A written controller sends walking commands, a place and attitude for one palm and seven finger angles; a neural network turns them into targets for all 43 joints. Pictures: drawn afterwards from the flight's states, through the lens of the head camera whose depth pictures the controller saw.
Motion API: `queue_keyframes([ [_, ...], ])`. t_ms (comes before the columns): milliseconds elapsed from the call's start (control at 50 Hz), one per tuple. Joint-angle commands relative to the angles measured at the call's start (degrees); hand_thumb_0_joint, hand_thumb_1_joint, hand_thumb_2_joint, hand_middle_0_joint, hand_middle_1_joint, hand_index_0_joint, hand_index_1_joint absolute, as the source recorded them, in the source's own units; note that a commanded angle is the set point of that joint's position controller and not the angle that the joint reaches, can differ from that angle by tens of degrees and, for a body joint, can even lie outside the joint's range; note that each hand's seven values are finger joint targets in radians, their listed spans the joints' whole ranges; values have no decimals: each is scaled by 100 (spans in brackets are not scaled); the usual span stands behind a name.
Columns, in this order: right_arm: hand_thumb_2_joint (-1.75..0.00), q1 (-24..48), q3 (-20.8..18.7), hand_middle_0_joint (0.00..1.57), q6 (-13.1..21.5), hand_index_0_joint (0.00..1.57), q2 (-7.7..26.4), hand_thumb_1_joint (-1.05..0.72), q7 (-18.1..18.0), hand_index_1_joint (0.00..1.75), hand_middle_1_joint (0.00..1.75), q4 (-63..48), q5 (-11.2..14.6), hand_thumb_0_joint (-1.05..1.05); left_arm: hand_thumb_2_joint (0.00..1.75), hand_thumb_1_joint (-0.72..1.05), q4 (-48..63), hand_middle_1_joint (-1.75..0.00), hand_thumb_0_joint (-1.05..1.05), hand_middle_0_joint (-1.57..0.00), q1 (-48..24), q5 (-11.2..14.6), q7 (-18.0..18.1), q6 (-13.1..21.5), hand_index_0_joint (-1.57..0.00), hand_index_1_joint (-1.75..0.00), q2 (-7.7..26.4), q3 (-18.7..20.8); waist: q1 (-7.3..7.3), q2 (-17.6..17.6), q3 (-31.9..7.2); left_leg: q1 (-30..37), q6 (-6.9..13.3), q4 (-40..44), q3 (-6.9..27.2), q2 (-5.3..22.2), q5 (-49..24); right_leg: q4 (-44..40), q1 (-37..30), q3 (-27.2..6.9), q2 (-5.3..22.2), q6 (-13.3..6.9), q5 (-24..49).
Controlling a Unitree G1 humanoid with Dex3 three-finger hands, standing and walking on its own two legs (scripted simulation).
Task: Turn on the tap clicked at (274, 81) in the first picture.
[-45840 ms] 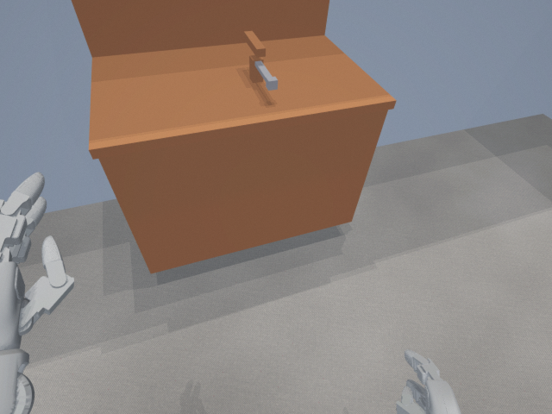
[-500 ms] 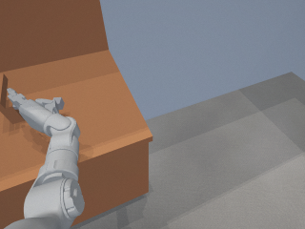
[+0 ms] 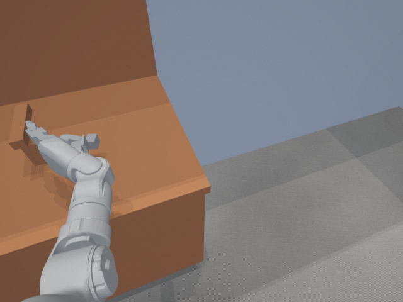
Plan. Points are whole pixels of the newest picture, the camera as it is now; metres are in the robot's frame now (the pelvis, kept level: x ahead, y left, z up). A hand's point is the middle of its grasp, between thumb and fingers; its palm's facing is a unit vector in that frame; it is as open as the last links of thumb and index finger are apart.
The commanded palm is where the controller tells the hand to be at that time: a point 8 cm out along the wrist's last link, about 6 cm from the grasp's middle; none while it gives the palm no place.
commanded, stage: lift the hand up off the lever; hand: left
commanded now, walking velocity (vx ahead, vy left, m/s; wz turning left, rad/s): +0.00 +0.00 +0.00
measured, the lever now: (92, 141) +0.49 +0.28 +0.03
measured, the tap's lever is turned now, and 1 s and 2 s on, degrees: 71 71 71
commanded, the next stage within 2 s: draw the hand back beside the body in 0.22 s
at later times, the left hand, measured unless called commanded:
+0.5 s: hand (107, 133) +0.42 +0.20 +0.13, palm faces +0.54 -0.83 -0.12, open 7.8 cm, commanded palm +0.35 +0.25 +0.12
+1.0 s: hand (76, 179) +0.29 +0.21 +0.15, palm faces +0.24 -0.94 -0.25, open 7.6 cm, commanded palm +0.25 +0.26 +0.16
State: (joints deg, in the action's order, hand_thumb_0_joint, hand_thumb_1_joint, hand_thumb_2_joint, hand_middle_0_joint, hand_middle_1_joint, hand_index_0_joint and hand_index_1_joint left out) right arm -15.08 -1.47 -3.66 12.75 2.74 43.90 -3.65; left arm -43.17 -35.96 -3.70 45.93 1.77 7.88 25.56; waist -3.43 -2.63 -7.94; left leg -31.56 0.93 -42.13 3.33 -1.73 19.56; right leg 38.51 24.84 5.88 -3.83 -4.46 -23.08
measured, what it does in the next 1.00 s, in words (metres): stands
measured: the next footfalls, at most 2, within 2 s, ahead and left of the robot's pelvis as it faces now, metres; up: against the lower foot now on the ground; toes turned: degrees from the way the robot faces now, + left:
none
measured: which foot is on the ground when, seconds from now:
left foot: down 0.00-1.00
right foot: down 0.00-1.00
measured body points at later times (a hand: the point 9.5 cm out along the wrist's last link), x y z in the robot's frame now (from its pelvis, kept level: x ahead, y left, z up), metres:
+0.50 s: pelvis +0.00 -0.01 +0.01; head +0.01 -0.02 +0.46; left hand +0.39 +0.24 +0.13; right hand +0.06 -0.26 -0.12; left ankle +0.01 +0.11 -0.71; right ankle -0.04 -0.07 -0.71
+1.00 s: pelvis -0.01 +0.00 +0.03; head -0.03 -0.02 +0.48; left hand +0.27 +0.26 +0.16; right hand +0.17 -0.23 -0.05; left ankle +0.01 +0.11 -0.71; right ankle -0.04 -0.07 -0.71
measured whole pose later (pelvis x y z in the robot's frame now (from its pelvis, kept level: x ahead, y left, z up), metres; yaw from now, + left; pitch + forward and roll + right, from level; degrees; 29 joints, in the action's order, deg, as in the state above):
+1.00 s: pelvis -0.01 +0.00 +0.03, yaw -3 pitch -3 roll +0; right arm -7.8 0.9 2.2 13.7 -2.5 36.6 1.7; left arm -5.6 1.2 4.9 5.5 5.7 17.2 9.2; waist 1.6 -3.1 0.7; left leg -8.4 1.4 -23.4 -0.4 -1.3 11.6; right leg 21.6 3.7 1.2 -3.9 -4.0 -14.5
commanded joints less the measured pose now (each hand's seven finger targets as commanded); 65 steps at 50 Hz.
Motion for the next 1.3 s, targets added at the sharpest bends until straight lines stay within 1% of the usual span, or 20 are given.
queue_keyframes([
  [0,-90,104,-252,20,237,20,769,-90,-54,30,30,-550,-7,0,90,90,1431,-15,0,-15,-2553,-228,96,311,-15,-15,1036,-291,-71,65,-1608,1245,67,272,34,84,-2071,-474,-479,-343,270,335,2473],
  [80,-90,147,-234,20,231,20,778,-90,-78,30,30,-509,0,0,90,90,1185,-15,0,-15,-2616,-308,122,239,-15,-15,1171,-217,-113,88,-1377,1048,91,323,36,74,-1713,-536,-376,-357,299,332,2128],
  [180,-90,160,-232,20,305,20,750,-90,-93,30,30,-467,-10,0,90,90,1145,-15,0,-15,-2863,-310,138,273,-15,-15,910,-454,-179,11,-1414,1128,81,321,77,70,-1587,-540,-183,-357,269,322,1899],
  [300,-90,82,-231,20,305,20,768,-90,-108,30,30,-441,-37,0,90,90,813,-15,0,-15,-2953,-324,196,270,-15,-15,1139,-218,-154,79,-1556,967,100,278,50,46,-1499,-504,-241,-393,299,347,1914],
  [320,-90,-10,-268,20,203,20,873,-90,-211,30,30,-578,8,0,90,90,1285,-15,0,-15,-2580,-654,-643,311,-15,-15,1096,-1210,-299,241,-1680,1190,128,270,-72,82,-1763,-378,-367,-580,262,297,2498],
  [340,-90,-77,-306,20,170,20,889,-90,-305,30,30,-725,89,0,90,90,1616,-16,0,-15,-2476,-506,-1019,368,-15,-16,1496,-818,-149,-31,-2040,1436,154,304,-109,74,-1988,-426,-602,-625,272,258,2778],
  [380,-90,-126,-274,20,153,20,833,-90,-408,30,30,-865,179,0,90,90,2130,-16,0,-15,-1988,-329,-1488,465,-15,-16,1706,-783,66,-63,-2316,1744,155,422,-131,88,-2397,-440,-1055,-654,246,271,3279],
  [400,-90,-76,-245,20,135,20,806,-90,-449,30,30,-932,233,0,90,90,2330,-16,0,-16,-1645,-162,-1791,506,-16,-16,1624,-875,89,25,-2178,1732,155,459,-163,104,-2459,-484,-1189,-692,255,305,3562],
  [460,-90,33,-128,20,83,20,819,-90,-583,30,30,-1141,397,0,90,90,2346,-17,0,-16,-190,539,-2740,562,-16,-17,2042,-371,374,563,-1562,1211,168,761,-253,84,-2013,-681,-1819,-806,323,404,4053],
  [500,-90,236,-74,20,71,20,784,-90,-651,30,30,-1311,498,0,90,90,2540,-18,0,-16,478,930,-2913,398,-16,-18,2135,-15,574,720,-1218,1056,174,929,-328,59,-1651,-847,-2074,-878,392,509,4053],
  [520,-90,21,-119,20,6,20,857,-90,-525,30,30,-1167,535,0,90,90,1700,-18,0,-16,1502,543,-3150,271,-16,-18,3262,44,495,708,-715,1124,159,1151,-344,174,-1351,-1039,-2230,-1046,569,626,4005],
  [540,-90,98,-103,20,-29,20,849,-90,-473,30,30,-1318,591,0,90,90,2064,-19,0,-16,1423,661,-3333,307,-16,-19,3253,89,566,349,-629,1218,161,1275,-355,132,-1359,-1111,-2310,-1014,576,568,3836],
  [640,-90,664,-121,20,391,20,869,-90,-501,30,30,-1597,653,0,90,90,4273,-20,0,-17,759,833,-3771,601,-17,-20,2495,-952,285,-456,-203,2316,209,1610,-383,167,-1444,-1741,-1656,-967,373,429,2912],
  [740,-90,789,-133,20,795,20,920,-90,-583,30,30,-1403,610,0,90,90,4547,-22,0,-17,738,819,-3771,730,-17,-22,1950,-1539,141,-66,32,2971,254,1823,-205,189,-1226,-1985,-1217,-842,230,350,2013],
  [820,-90,908,-105,20,853,20,916,-90,-610,30,30,-1339,587,0,90,90,4285,-23,0,-18,1554,850,-3808,752,-18,-23,1989,-1393,290,539,90,2858,270,1990,-147,170,-953,-2072,-1427,-808,264,354,1609],
  [840,-90,946,-98,20,855,20,914,-90,-606,30,30,-1340,581,0,90,90,4420,-23,0,-18,1652,842,-3828,788,-18,-23,2069,-1299,352,291,-36,2946,244,2034,-159,156,-995,-2073,-1530,-796,282,327,1600],
  [940,-90,1085,-32,20,832,20,822,-90,-561,30,30,-1465,520,0,90,90,5185,-25,0,-18,2630,897,-3911,816,-18,-25,2508,-647,585,36,-152,3007,159,2119,-161,191,-1591,-2045,-2064,-737,294,257,2233],
  [1060,-90,1196,33,20,810,20,696,-90,-520,30,30,-1635,468,0,90,90,5968,-26,0,-19,3262,926,-4027,686,-19,-26,2210,-723,554,-225,375,2958,121,2151,-224,253,-1774,-2140,-1990,-735,293,235,2390],
  [1160,-90,1205,16,20,887,20,708,-90,-516,30,30,-1683,444,0,90,90,6434,-28,0,-19,3753,925,-4052,626,-19,-28,1941,-958,530,-88,417,3119,123,2137,-175,296,-1851,-2154,-1873,-719,281,246,2307],
  [1280,-90,1196,-34,20,993,20,723,-90,-540,30,30,-1651,397,0,90,90,7063,-30,0,-20,4375,898,-3977,683,-20,-30,2113,-708,608,179,123,3192,162,2043,-190,262,-2081,-2075,-2022,-700,320,269,2559],
])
